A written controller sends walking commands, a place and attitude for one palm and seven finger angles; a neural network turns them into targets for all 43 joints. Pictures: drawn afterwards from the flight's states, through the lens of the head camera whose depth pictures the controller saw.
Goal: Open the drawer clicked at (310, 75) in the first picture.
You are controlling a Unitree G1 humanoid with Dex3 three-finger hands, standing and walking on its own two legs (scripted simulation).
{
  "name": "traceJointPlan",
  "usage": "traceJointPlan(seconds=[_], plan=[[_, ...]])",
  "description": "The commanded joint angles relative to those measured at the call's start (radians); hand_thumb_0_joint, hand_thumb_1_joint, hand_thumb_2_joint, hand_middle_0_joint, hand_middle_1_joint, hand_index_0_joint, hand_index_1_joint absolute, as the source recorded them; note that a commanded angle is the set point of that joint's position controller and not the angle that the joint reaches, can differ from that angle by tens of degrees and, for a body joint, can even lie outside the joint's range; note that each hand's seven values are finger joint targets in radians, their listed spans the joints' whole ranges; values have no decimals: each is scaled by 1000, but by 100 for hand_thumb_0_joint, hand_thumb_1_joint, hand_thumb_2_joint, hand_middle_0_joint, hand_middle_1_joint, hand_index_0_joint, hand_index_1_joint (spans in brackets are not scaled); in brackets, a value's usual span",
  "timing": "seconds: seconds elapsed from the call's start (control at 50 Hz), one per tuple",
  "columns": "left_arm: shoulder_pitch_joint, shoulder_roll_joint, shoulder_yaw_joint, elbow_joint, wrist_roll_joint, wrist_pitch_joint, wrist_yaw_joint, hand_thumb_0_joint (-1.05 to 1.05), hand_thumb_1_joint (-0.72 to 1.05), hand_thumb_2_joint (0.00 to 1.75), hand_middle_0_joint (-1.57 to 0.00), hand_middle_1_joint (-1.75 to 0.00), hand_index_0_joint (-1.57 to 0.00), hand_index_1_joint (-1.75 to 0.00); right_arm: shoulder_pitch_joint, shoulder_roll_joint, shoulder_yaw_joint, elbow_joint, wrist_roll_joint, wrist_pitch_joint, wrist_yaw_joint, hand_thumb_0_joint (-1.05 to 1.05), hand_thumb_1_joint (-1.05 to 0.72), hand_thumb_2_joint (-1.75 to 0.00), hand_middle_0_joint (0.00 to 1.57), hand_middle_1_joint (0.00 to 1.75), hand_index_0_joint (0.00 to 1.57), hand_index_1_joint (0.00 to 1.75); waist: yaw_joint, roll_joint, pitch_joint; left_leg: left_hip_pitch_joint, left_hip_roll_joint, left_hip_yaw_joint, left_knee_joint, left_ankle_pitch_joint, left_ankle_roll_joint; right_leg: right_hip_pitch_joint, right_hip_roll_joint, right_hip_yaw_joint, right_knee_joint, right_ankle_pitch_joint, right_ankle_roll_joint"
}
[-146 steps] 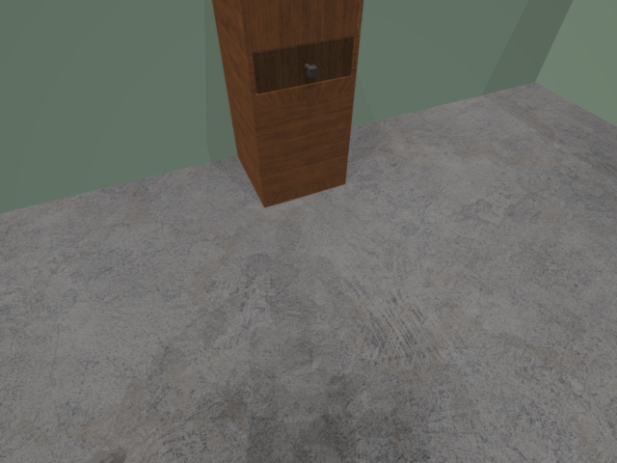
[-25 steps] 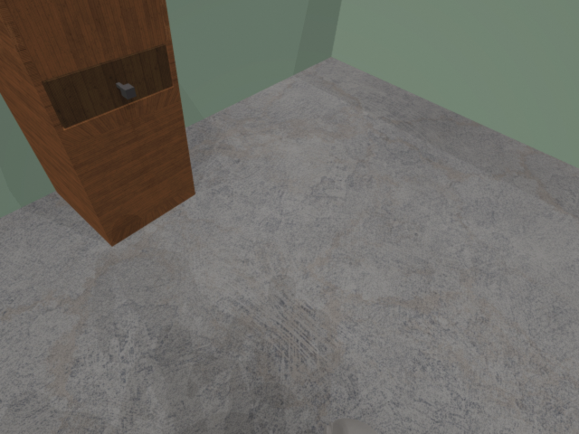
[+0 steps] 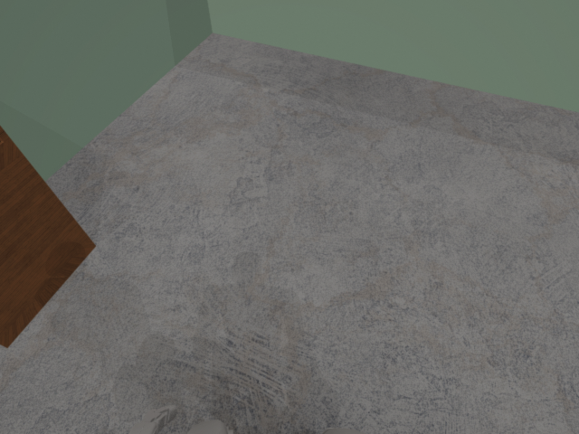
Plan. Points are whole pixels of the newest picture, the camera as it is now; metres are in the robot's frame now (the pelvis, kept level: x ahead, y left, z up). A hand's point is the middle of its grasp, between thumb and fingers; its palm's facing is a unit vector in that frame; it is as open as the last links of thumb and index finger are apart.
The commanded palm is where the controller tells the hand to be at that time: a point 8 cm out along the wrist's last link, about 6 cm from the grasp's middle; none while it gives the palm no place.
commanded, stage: walk to a spot facing it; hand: left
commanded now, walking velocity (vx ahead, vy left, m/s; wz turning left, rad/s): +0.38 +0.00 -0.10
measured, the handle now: out of the picture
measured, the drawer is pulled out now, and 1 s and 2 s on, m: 0.00 0.00 0.00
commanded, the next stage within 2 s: turn to face it in 1.08 s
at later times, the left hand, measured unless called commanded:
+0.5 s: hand out of the picture +0.15 +0.23 -0.18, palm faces +0.01 -0.99 -0.13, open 7.3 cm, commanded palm none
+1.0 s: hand (225, 229) +0.53 +0.13 -0.16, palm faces -0.18 -0.96 -0.22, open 7.3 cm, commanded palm none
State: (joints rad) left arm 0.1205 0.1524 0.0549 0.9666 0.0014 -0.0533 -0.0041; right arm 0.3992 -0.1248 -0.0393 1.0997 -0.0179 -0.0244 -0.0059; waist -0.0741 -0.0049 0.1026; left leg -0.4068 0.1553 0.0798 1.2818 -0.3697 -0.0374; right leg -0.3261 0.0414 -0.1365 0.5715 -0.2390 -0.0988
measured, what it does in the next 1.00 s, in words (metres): walks ahead: left foot, then right foot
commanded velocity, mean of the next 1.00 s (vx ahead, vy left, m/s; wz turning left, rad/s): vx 0.37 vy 0.00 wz -0.12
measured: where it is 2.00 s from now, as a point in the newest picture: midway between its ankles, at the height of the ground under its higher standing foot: (303, 312)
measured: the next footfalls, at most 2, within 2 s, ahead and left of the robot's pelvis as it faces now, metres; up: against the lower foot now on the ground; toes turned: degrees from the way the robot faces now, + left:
left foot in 0.38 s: +0.29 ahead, +0.15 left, +0.00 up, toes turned +6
right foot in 0.88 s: +0.46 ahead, -0.14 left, +0.00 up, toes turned -21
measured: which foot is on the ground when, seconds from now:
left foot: up 0.00-0.36, down 0.38-0.88, up 0.90-1.00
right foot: down 0.00-0.38, up 0.40-0.86, down 0.88-1.00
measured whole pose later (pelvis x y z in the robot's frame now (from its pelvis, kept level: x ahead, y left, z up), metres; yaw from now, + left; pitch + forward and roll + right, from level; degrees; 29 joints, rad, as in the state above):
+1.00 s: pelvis +0.40 -0.03 +0.00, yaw -11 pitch -1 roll +0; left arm 0.15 0.17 0.06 1.01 0.02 -0.06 0.00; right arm 0.40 -0.14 -0.05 1.15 -0.02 -0.01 0.01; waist -0.04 0.03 0.07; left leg -0.38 0.14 0.09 1.21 -0.38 -0.01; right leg -0.32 -0.04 -0.18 0.59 -0.25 -0.05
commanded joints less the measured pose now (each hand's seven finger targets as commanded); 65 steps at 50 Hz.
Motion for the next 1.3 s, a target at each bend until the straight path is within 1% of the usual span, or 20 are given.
traceJointPlan(seconds=[0.0, 0.12, 0.26, 0.32, 0.34, 0.36, 0.38, 0.44, 0.5, 0.76, 0.82, 0.84, 0.86, 0.88, 0.94, 0.98, 1.16, 1.24, 1.26, 1.28], plan=[[140, 110, 30, 12, 23, -25, 17, 0, 90, 90, -20, -30, -20, -30, 67, -59, -22, -55, -15, -4, -4, 0, -90, -90, 20, 30, 20, 30, 28, -56, -105, -104, 41, -22, -128, 72, -9, 66, -273, 246, -323, 261, -99], [216, 124, 14, 47, 20, -32, 10, 0, 90, 90, -20, -30, -20, -30, -154, -84, -25, -130, -14, -8, 22, 0, -90, -90, 20, 30, 20, 30, 74, -125, -26, -204, 24, -17, -347, 170, -12, 128, -259, 277, -376, 119, -99], [303, 178, 15, 88, 24, -27, 16, 0, 90, 90, -20, -30, -20, -30, -338, -105, -14, -191, -5, -28, 39, 0, -90, -90, 20, 30, 20, 30, 117, -69, -11, -107, -37, 25, -622, 127, 21, 264, -287, 289, -314, 269, -79], [282, 175, 15, 98, 13, -24, 13, 0, 90, 90, -20, -30, -20, -30, -154, -146, -22, -126, -11, -43, 17, 0, -90, -90, 20, 30, 20, 30, 20, -19, -90, 250, -106, 82, -789, 180, 52, 180, -212, 200, -57, 497, -31], [287, 141, 13, 88, 7, -23, 8, 0, 90, 90, -20, -30, -20, -30, 2, -220, -42, -85, -20, -51, 4, 0, -90, -90, 20, 30, 20, 30, -40, 93, -191, 513, 26, -85, -843, 186, 102, 21, -145, 152, 187, 379, 16], [307, 90, 1, 67, 1, -24, -4, 0, 90, 90, -20, -30, -20, -30, 117, -341, -69, -62, -25, -48, 0, 0, -90, -90, 20, 30, 20, 30, -52, 335, -260, 681, 308, -428, -930, 199, 215, -225, -29, 48, 519, -204, 61], [262, 121, 6, 52, 14, -24, 2, 0, 90, 90, -20, -30, -20, -30, 112, -317, -60, -61, -13, -38, -3, 0, -90, -90, 20, 30, 20, 30, -58, 245, -227, 590, 355, -488, -1023, 38, 245, -288, -46, 121, 658, -329, 53], [199, 79, 14, 62, 27, 1, -15, 0, 90, 90, -20, -30, -20, -30, -74, -180, -28, -99, -8, -46, -9, 0, -90, -90, 20, 30, 20, 30, 30, 103, 6, 252, 250, -296, -1120, -110, 181, -312, -152, 151, 692, -126, 63], [275, 36, 16, 85, 31, 34, -18, 0, 90, 90, -20, -30, -20, -30, -102, -137, -21, -91, -3, -61, -13, 0, -90, -90, 20, 30, 20, 30, 90, 131, -9, 147, 170, -90, -1137, 19, 143, -227, -168, 125, 618, -26, 86], [-7, 43, 17, -10, 29, 29, -29, 0, 90, 90, -20, -30, -20, -30, 69, -156, -35, 0, -18, -52, -9, 0, -90, -90, 20, 30, 20, 30, 38, 134, 36, 339, 193, 73, -1056, 303, 151, -179, -137, 7, 85, 27, 80], [230, 105, 33, 65, 36, 7, -23, 0, 90, 90, -20, -30, -20, -30, 49, -165, -31, 3, -9, -46, -6, 0, -90, -90, 20, 30, 20, 30, 159, 47, -112, 276, 115, 161, -693, 544, 94, 214, -59, -42, -56, 39, 37], [383, 197, 56, 109, 40, -7, -12, 0, 90, 90, -20, -30, -20, -30, 55, -132, -25, -10, 4, -50, 6, 0, -90, -90, 20, 30, 20, 30, 222, -106, -231, 66, 55, 198, -408, 375, 56, 469, -236, 171, -103, -42, -20], [472, 308, 76, 127, 25, -10, 2, 0, 90, 90, -20, -30, -20, -30, 54, -74, -10, -55, 14, -51, 8, 0, -90, -90, 20, 30, 20, 30, 220, -316, -301, -202, -82, 140, -93, -185, 20, 625, -493, 601, -233, 33, -122], [430, 318, 78, 120, 10, -6, 9, 0, 90, 90, -20, -30, -20, -30, -17, -112, -21, -65, 15, -46, 5, 0, -90, -90, 20, 30, 20, 30, 218, -218, -296, -243, -44, 2, 37, -179, 41, 543, -518, 624, -301, -46, -145], [201, 166, 30, 62, 18, -13, 17, 0, 90, 90, -20, -30, -20, -30, -73, -84, -25, -58, -4, -30, 6, 0, -90, -90, 20, 30, 20, 30, 114, -52, -80, -217, 41, -61, 4, 41, 36, 184, -420, 353, -353, -58, -68], [161, 124, 19, 59, 27, -23, 21, 0, 90, 90, -20, -30, -20, -30, -5, -50, -21, -33, -9, -11, 9, 0, -90, -90, 20, 30, 20, 30, 61, -79, -64, -146, 40, -38, -107, 62, 18, 97, -374, 205, -364, 60, -44], [210, 138, 11, 99, 27, -27, 20, 0, 90, 90, -20, -30, -20, -30, -173, -45, -17, -111, -4, -12, 36, 0, -90, -90, 20, 30, 20, 30, 82, -123, -12, -66, -15, 37, -570, 168, 21, 159, -343, 53, -328, 214, -19], [202, 164, 17, 91, 19, -9, 27, 0, 90, 90, -20, -30, -20, -30, -85, -113, -22, -95, -8, -13, 29, 0, -90, -90, 20, 30, 20, 30, 25, -58, -66, 150, -76, 77, -728, 266, 46, 199, -314, -58, -71, 441, 43], [212, 155, 17, 80, 15, -1, 25, 0, 90, 90, -20, -30, -20, -30, 8, -180, -39, -82, -12, -15, 25, 0, -90, -90, 20, 30, 20, 30, -5, 76, -142, 319, -40, 0, -770, 473, 73, 116, -259, -94, 137, 345, 87], [249, 111, 16, 51, -2, 5, 20, 0, 90, 90, -20, -30, -20, -30, 82, -293, -60, -85, -19, -16, 12, 0, -90, -90, 20, 30, 20, 30, -18, 326, -218, 487, 192, -313, -829, 773, 191, -98, -127, -126, 413, -104, 149]])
